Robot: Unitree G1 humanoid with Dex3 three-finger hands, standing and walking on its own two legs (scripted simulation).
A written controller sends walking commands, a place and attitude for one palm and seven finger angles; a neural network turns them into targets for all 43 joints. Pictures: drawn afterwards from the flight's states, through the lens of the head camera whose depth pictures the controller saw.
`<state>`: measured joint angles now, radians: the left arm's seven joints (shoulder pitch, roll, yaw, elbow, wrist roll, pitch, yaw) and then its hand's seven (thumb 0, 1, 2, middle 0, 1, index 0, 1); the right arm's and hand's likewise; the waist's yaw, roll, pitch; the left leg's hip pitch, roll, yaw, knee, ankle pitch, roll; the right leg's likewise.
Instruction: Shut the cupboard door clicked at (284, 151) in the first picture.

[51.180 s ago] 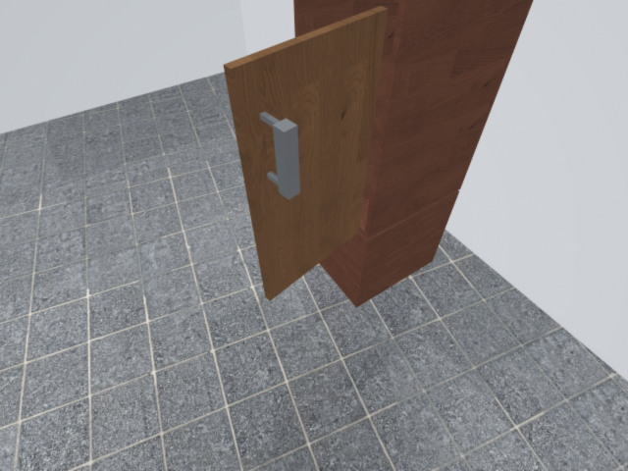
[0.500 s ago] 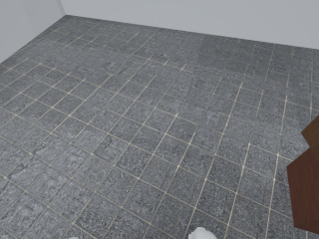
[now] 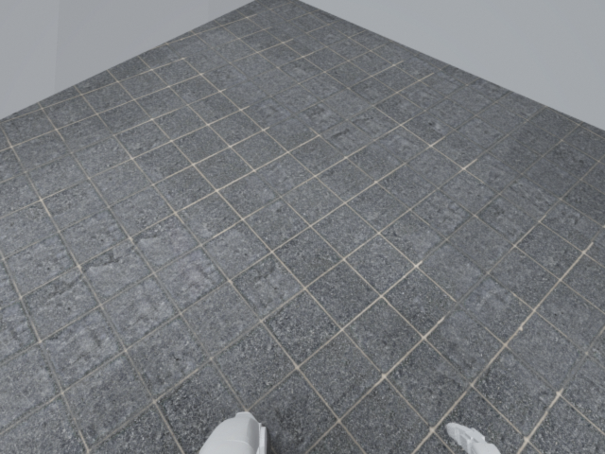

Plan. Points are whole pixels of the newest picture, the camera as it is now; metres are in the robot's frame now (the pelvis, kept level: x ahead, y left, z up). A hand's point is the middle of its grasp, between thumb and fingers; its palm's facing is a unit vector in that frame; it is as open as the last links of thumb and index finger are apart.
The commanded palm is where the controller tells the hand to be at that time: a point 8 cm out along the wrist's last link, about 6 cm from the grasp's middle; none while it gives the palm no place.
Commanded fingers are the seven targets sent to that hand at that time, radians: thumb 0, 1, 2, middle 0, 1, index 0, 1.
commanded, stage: walk to a spot facing it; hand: left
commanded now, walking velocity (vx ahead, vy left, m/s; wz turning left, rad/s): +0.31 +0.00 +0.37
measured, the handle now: out of the picture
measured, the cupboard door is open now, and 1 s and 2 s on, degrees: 20 20 20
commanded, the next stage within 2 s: turn to face it in 0.16 s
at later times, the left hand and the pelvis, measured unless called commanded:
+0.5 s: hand (211, 338) +0.30 +0.18 -0.17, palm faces +0.01 -0.98 -0.21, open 7.3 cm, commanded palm none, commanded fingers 0.00 0.90 0.90 -0.20 -0.30 -0.20 -0.30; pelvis +0.21 +0.00 -0.01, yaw +0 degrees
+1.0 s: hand (198, 268) +0.42 +0.23 -0.16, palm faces -0.21 -0.96 -0.21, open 7.3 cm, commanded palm none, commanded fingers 0.00 0.90 0.90 -0.20 -0.30 -0.20 -0.30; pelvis +0.28 +0.05 +0.01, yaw -17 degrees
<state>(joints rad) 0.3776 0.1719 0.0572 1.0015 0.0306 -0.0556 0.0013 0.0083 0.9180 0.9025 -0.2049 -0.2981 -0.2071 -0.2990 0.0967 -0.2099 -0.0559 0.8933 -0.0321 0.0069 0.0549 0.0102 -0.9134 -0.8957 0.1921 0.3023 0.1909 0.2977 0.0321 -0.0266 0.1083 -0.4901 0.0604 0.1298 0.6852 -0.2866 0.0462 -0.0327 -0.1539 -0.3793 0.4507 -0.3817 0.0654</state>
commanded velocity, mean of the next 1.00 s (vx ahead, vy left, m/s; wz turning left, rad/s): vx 0.06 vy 0.00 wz -0.41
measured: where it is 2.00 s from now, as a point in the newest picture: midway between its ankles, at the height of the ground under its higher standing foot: (285, 407)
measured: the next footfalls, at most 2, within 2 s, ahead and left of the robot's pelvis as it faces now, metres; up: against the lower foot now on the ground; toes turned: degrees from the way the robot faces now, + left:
left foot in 0.04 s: +0.14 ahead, +0.11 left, +0.00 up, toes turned +8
right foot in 0.44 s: +0.30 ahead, -0.11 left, +0.00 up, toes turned -3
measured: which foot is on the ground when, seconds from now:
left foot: up 0.00-0.02, down 0.04-0.46, up 0.48-0.76, down 0.78-1.00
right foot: down 0.00-0.02, up 0.04-0.42, down 0.44-0.78, up 0.80-1.00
